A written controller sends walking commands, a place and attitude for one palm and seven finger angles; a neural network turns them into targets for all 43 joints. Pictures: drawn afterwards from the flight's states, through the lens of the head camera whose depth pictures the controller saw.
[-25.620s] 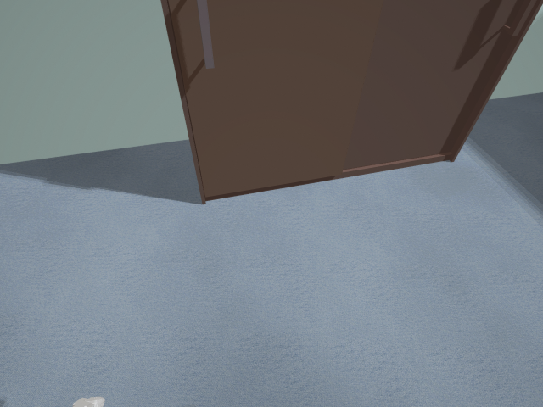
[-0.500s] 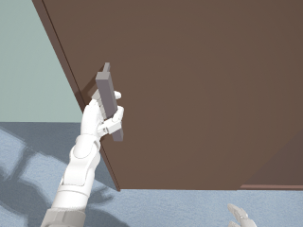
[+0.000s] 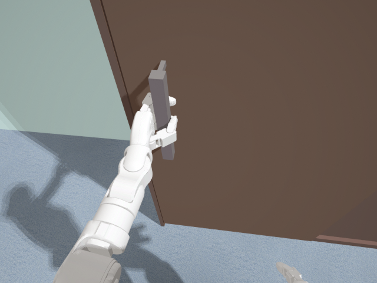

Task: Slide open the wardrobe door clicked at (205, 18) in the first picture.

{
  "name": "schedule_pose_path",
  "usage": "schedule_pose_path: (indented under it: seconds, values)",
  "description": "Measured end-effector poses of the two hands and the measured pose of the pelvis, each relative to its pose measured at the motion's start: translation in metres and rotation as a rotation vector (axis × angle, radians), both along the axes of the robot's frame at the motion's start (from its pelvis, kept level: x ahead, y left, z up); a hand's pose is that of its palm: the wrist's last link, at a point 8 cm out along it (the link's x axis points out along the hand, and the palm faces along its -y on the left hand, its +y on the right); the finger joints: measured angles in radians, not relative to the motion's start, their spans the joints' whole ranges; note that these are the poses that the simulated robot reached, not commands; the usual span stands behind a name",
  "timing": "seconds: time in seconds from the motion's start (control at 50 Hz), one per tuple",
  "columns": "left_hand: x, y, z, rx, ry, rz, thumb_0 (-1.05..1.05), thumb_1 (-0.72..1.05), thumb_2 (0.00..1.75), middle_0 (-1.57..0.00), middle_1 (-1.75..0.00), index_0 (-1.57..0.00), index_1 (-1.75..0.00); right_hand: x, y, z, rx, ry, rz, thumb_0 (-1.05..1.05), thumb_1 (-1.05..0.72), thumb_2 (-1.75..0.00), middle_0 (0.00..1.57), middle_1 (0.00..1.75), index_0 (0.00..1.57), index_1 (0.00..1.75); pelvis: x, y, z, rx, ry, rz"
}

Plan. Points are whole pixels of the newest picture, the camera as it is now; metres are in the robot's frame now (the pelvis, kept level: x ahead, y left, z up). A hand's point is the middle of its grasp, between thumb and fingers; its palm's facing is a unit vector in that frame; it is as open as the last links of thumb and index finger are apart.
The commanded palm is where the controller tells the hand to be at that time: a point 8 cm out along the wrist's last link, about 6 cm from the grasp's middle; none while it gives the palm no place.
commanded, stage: tug the door sideways, standing still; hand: left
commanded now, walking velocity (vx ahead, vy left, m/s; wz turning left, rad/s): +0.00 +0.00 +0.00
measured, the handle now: (166, 115) +0.46 +0.09 +0.11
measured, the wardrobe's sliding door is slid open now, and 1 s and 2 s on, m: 0.00 0.00 0.18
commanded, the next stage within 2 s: step sideways, sliding the door along in 0.02 s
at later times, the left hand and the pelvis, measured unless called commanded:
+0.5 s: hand (173, 131) +0.40 +0.07 +0.11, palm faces +0.08 -0.99 -0.12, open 6.5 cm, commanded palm +0.38 +0.06 +0.11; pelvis +0.01 -0.05 +0.00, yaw +1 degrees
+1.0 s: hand (178, 127) +0.41 +0.06 +0.11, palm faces +0.37 -0.92 -0.14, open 6.8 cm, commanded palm +0.37 +0.02 +0.11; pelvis +0.06 -0.17 -0.01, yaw +5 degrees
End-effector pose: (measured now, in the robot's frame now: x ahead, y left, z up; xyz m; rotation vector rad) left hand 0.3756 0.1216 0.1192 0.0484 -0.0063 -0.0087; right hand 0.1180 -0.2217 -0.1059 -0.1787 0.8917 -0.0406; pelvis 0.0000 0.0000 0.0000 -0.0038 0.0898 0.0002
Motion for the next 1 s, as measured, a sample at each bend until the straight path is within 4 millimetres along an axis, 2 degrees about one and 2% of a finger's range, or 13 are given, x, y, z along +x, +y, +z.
schedule_pose_path:
  seconds: [0.14,0.2,0.26,0.34,0.42,0.5,0.6,0.66,0.72,0.82,0.88,0.94,1.0]
  values:
    - [0.000,0.000,-0.001,0.006,-0.009,-0.007,0.00,0.68,0.82,-0.28,-1.37,-0.20,-1.40,-0.024,-0.006,-0.005,-0.014,0.041,-0.006,0.01,-0.91,-0.90,0.20,0.29,0.20,0.30,-0.008,0.001,-0.001,0.001,0.001,0.001]
    - [0.002,0.003,0.000,0.031,-0.015,-0.027,-0.01,0.66,0.80,-0.30,-1.35,-0.21,-1.40,-0.030,-0.012,-0.003,-0.038,0.059,-0.073,0.01,-0.91,-0.90,0.20,0.30,0.20,0.30,-0.010,0.000,0.002,0.005,-0.031,-0.018]
    - [0.003,0.004,0.000,0.045,-0.023,-0.032,-0.02,0.65,0.80,-0.33,-1.33,-0.23,-1.40,-0.030,-0.018,0.000,-0.069,0.060,-0.134,0.01,-0.91,-0.90,0.20,0.30,0.20,0.30,-0.008,-0.002,0.003,0.009,-0.055,-0.034]
    - [0.002,0.003,0.000,0.058,-0.021,-0.012,-0.03,0.64,0.81,-0.35,-1.32,-0.24,-1.40,-0.020,-0.024,-0.002,-0.078,0.067,-0.157,0.01,-0.91,-0.90,0.20,0.29,0.20,0.30,-0.002,-0.011,0.003,-0.001,-0.088,-0.039]
    - [0.001,0.000,0.001,0.068,-0.013,0.033,-0.02,0.64,0.83,-0.36,-1.32,-0.23,-1.40,-0.002,-0.030,-0.008,-0.049,0.073,-0.115,0.01,-0.91,-0.90,0.20,0.29,0.20,0.30,0.005,-0.029,0.001,-0.009,-0.122,-0.027]
    - [0.000,-0.004,0.001,0.077,-0.017,0.085,-0.03,0.66,0.84,-0.36,-1.33,-0.21,-1.40,0.025,-0.040,-0.013,-0.033,0.053,-0.070,0.01,-0.91,-0.90,0.20,0.29,0.20,0.30,0.011,-0.047,-0.005,-0.012,-0.136,0.024]
    - [-0.001,-0.008,0.000,0.060,-0.014,0.108,-0.02,0.69,0.85,-0.31,-1.32,-0.18,-1.40,0.063,-0.050,0.006,-0.067,0.007,0.011,0.01,-0.91,-0.90,0.20,0.29,0.20,0.30,0.015,-0.057,0.004,0.023,-0.131,0.050]
    - [-0.001,-0.008,-0.002,0.047,-0.049,0.104,-0.02,0.70,0.85,-0.32,-1.35,-0.16,-1.40,0.089,-0.055,0.010,-0.067,-0.054,0.035,0.01,-0.91,-0.90,0.20,0.29,0.20,0.30,0.016,-0.061,-0.002,0.009,-0.128,0.035]
    - [-0.001,-0.010,-0.003,0.053,-0.053,0.118,-0.02,0.71,0.84,-0.32,-1.37,-0.15,-1.40,0.107,-0.055,0.019,-0.039,-0.074,0.062,0.01,-0.91,-0.90,0.20,0.29,0.20,0.30,0.019,-0.073,0.002,0.008,-0.140,0.025]
    - [-0.001,-0.013,-0.002,0.043,-0.045,0.179,-0.02,0.70,0.84,-0.33,-1.39,-0.19,-1.40,0.127,-0.061,0.027,0.004,-0.085,0.119,0.01,-0.91,-0.90,0.20,0.29,0.20,0.30,0.033,-0.104,0.009,-0.031,-0.152,0.024]
    - [-0.001,-0.016,-0.002,0.049,-0.047,0.236,-0.02,0.68,0.84,-0.37,-1.39,-0.22,-1.40,0.138,-0.072,0.025,0.035,-0.097,0.150,0.01,-0.91,-0.90,0.20,0.29,0.20,0.30,0.045,-0.128,0.008,-0.045,-0.161,0.029]
    - [-0.001,-0.019,-0.003,0.082,-0.073,0.318,-0.03,0.64,0.84,-0.41,-1.38,-0.22,-1.40,0.154,-0.091,0.014,0.065,-0.122,0.172,0.01,-0.90,-0.90,0.20,0.30,0.20,0.30,0.059,-0.157,-0.005,-0.019,-0.163,0.052]
    - [-0.002,-0.024,-0.003,0.102,-0.067,0.387,-0.03,0.62,0.84,-0.43,-1.39,-0.20,-1.40,0.167,-0.116,0.004,0.041,-0.129,0.155,0.01,-0.90,-0.90,0.20,0.30,0.20,0.30,0.063,-0.167,-0.007,-0.016,-0.137,0.080]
